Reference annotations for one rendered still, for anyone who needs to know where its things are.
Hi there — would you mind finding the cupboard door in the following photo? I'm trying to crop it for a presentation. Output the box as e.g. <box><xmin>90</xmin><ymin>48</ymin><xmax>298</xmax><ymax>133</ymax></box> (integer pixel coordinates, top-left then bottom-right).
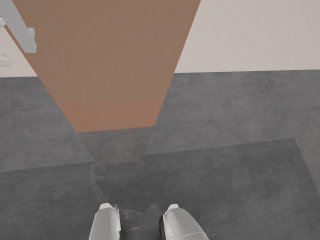
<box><xmin>12</xmin><ymin>0</ymin><xmax>196</xmax><ymax>105</ymax></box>

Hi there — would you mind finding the right robot shin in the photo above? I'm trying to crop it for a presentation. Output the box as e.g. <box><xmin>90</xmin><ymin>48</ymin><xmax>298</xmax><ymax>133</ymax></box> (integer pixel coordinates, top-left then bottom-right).
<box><xmin>164</xmin><ymin>204</ymin><xmax>179</xmax><ymax>240</ymax></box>

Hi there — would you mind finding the robot left thigh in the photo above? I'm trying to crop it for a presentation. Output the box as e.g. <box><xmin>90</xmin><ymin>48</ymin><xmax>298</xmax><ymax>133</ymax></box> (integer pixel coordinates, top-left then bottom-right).
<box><xmin>88</xmin><ymin>207</ymin><xmax>121</xmax><ymax>240</ymax></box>

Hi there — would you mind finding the left robot hand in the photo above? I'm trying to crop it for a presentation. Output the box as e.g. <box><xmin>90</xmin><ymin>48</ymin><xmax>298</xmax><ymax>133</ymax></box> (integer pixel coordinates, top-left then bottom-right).
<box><xmin>0</xmin><ymin>17</ymin><xmax>13</xmax><ymax>67</ymax></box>

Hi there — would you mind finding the handle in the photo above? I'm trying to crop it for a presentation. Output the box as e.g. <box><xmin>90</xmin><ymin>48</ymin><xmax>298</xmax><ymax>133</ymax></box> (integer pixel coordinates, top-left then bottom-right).
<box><xmin>0</xmin><ymin>0</ymin><xmax>37</xmax><ymax>53</ymax></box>

